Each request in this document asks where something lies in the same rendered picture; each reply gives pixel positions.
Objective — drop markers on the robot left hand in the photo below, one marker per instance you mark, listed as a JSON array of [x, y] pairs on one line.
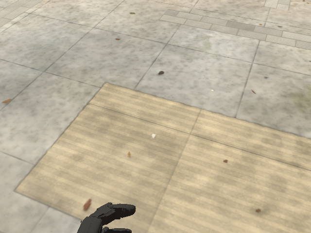
[[104, 215]]

